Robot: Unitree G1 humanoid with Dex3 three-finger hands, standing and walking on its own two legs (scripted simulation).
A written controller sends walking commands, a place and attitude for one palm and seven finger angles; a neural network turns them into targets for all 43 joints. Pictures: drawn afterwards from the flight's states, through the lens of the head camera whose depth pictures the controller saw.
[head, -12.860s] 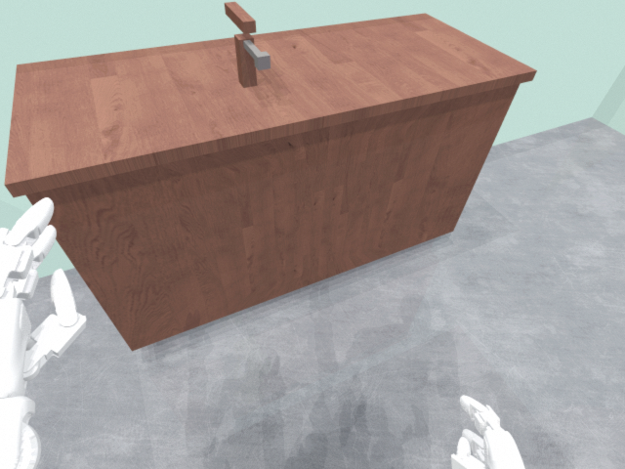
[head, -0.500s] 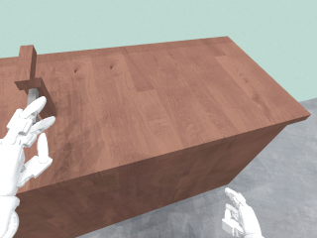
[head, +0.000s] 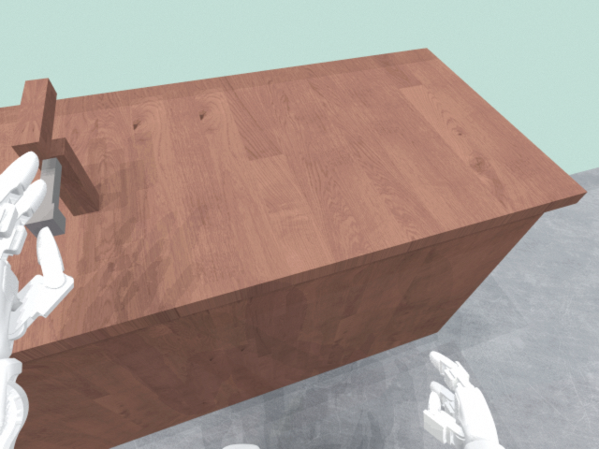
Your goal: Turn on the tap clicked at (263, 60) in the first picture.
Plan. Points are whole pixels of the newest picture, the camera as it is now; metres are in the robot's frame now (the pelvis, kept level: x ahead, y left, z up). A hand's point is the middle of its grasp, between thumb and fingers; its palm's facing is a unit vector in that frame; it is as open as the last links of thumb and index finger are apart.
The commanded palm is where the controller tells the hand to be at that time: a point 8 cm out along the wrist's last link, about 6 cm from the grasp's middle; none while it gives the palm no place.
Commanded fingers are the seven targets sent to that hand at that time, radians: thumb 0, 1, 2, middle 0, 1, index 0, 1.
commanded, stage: shuffle to correct the standing spot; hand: left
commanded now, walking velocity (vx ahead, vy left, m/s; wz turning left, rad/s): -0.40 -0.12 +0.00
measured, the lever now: (46, 221) +0.31 +0.33 +0.14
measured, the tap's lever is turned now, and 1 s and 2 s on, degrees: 0 0 0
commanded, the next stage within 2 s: come to a stop and stand still in 0.08 s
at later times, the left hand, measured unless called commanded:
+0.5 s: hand (37, 345) +0.17 +0.25 +0.16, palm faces +0.44 -0.80 -0.41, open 7.4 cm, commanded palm +0.11 +0.27 +0.18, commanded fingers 0.00 0.90 0.90 -0.20 -0.30 -0.20 -0.30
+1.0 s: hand out of the picture +0.19 +0.26 +0.23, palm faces +0.53 -0.74 -0.41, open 7.4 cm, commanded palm +0.10 +0.26 +0.18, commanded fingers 0.00 0.90 0.90 -0.20 -0.30 -0.20 -0.30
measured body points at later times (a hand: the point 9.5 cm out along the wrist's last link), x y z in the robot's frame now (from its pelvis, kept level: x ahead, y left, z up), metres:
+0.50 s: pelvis -0.05 -0.01 -0.01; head -0.04 -0.01 +0.44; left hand +0.14 +0.29 +0.18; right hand +0.11 -0.24 -0.09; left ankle +0.02 +0.08 -0.74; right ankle +0.03 -0.11 -0.74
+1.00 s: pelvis -0.05 -0.02 +0.00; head -0.03 -0.02 +0.45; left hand +0.16 +0.30 +0.25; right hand +0.11 -0.22 -0.09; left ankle -0.04 +0.09 -0.74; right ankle +0.00 -0.10 -0.74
